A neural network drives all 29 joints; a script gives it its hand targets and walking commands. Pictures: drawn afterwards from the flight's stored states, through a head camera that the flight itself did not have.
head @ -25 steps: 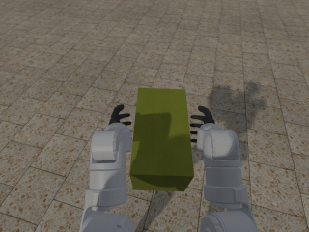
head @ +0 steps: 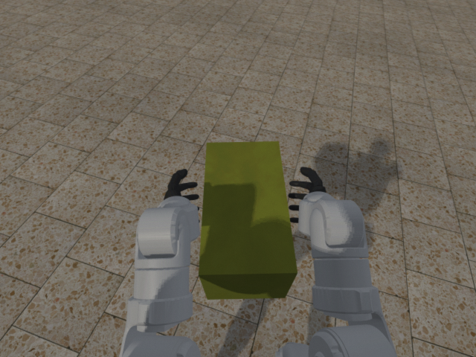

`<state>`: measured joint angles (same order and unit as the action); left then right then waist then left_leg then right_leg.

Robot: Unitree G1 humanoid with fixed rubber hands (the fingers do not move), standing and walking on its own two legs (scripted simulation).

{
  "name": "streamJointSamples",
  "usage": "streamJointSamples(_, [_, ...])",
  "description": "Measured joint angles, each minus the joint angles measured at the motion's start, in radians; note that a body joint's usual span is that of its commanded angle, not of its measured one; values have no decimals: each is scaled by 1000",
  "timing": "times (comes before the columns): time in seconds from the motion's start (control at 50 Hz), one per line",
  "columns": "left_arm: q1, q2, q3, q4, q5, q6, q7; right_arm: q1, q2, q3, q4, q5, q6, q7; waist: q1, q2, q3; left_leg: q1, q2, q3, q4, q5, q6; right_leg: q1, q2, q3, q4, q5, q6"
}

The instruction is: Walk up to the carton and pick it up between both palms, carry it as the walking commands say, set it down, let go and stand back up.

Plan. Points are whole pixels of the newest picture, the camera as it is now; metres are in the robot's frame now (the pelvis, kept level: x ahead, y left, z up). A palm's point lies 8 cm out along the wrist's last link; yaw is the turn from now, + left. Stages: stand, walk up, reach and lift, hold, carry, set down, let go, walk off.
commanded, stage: carry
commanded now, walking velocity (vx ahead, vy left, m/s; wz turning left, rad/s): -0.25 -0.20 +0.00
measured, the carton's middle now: (244, 217) +0.36 +0.03 +0.00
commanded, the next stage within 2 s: none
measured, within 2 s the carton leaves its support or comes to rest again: neither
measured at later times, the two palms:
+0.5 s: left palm (276, 353) +0.12 -0.01 +0.08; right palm out of the picture +0.12 -0.24 +0.09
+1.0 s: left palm out of the picture -0.06 -0.18 +0.08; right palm out of the picture -0.08 -0.40 +0.07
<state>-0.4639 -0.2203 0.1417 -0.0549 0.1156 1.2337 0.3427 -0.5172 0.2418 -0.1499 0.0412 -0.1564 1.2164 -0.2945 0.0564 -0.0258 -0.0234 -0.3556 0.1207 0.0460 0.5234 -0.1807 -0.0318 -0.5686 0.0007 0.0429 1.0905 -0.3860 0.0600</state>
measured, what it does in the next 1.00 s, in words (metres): walks backwards: right foot, then left foot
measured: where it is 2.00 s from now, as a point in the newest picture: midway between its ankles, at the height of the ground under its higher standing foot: outside the picture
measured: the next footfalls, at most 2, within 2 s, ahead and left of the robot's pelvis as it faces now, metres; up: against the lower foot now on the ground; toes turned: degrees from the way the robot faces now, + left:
right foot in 0.14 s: +0.00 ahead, -0.22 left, +0.00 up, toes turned -3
left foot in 0.42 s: -0.14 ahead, -0.02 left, +0.00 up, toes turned +7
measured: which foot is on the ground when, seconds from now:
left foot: down 0.00-0.14, up 0.16-0.40, down 0.42-0.78, up 0.80-1.00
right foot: up 0.00-0.12, down 0.14-0.44, up 0.46-0.76, down 0.78-1.00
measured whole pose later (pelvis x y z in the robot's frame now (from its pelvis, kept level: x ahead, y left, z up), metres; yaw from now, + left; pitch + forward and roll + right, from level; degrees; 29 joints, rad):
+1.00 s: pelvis -0.38 -0.26 -0.01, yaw +0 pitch +1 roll +1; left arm -0.48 -0.23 0.13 -0.03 0.17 1.19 0.22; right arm -0.44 0.21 -0.10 -0.09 -0.05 1.24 -0.42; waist -0.07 0.02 0.02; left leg -0.46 0.03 0.09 0.93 -0.51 -0.06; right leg -0.45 -0.02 -0.03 0.52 -0.10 -0.02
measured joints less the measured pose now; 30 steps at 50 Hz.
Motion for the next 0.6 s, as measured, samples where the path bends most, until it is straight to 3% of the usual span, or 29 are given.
streamJointSamples(0.06, [-21, -8, 3, -9, -8, 5, 36, -8, 3, -5, -7, -30, -6, 34, 12, 15, -17, -57, 29, -16, 6, 36, -26, 70, -34, -16, -142, -67, -2])
streamJointSamples(0.1, [-30, -11, 9, -3, -6, 5, 34, -8, 3, -5, -10, -44, -4, 43, 13, 31, -27, -98, 51, -26, 13, 61, -48, 127, -42, -35, -277, -70, -12])
streamJointSamples(0.14, [-37, -14, 13, 10, 0, 3, 16, -2, 1, -7, -18, -51, 2, 45, 10, 47, -35, -146, 69, -37, 41, 77, -72, 201, -46, -57, -474, 15, -31])
streamJointSamples(0.16, [-32, -14, 4, 24, 2, -7, 2, 10, -5, -10, -24, -49, -1, 46, 4, 72, -30, -180, 80, -50, 85, 14, -71, 189, -31, -64, -493, 90, -26])
streamJointSamples(0.2, [-16, -9, -17, 59, 8, -17, -48, 59, -22, -12, -42, -27, -1, 48, -26, 77, -6, -250, 26, -63, 310, -261, -54, 158, -41, -64, -472, 143, -30])
streamJointSamples(0.22, [-8, -6, -22, 68, 11, -16, -73, 81, -31, -7, -52, -7, 3, 39, -44, 72, 11, -273, -8, -59, 439, -320, -43, 157, -49, -61, -481, 159, -35])
streamJointSamples(0.28, [7, 1, -26, 52, 21, -17, -120, 115, -46, 28, -101, 61, 18, -24, -94, 61, 51, -264, -66, -16, 633, -324, -32, 160, -52, -58, -533, 218, -50])
streamJointSamples(0.34, [2, -1, -21, 17, 40, -34, -127, 98, -39, 53, -142, 99, 22, -98, -127, 54, 59, -154, -86, 35, 515, -327, -35, 141, -33, -68, -564, 270, -70])
streamJointSamples(0.38, [-11, -6, -14, 14, 55, -43, -126, 72, -29, 49, -139, 104, 20, -132, -133, 45, 45, -61, -95, 55, 358, -338, -26, 118, -17, -82, -580, 301, -84])
streamJointSamples(0.42, [-22, -10, -2, 26, 70, -44, -122, 44, -18, 34, -109, 99, 18, -146, -131, 34, 19, 48, -96, 72, 144, -264, -16, 92, 2, -100, -591, 330, -95])
streamJointSamples(0.44, [-26, -11, 8, 34, 76, -46, -118, 32, -13, 28, -85, 97, 11, -146, -126, 1, 14, 64, -107, 79, 82, -180, 5, 81, -6, -100, -587, 342, -97])
streamJointSamples(0.5, [11, 3, 17, 44, 60, -38, -113, 20, -7, 24, -10, 78, 5, -111, -92, -5, 8, 42, -74, 61, 65, -107, 50, 0, 38, -61, -332, 80, -47])
streamJointSamples(0.56, [21, 8, 15, 33, 36, -19, -91, 19, -7, 20, 9, 57, 8, -69, -48, -5, 7, 36, -37, 33, 20, -54, 32, -51, 52, -15, -30, 48, -25])
streamJointSamples(0.6, [14, 6, 9, 21, 18, -12, -52, 12, -4, 12, 8, 29, 4, -34, -23, -3, 1, 18, -18, 16, 4, -20, 16, -39, 30, 0, 33, 40, -12])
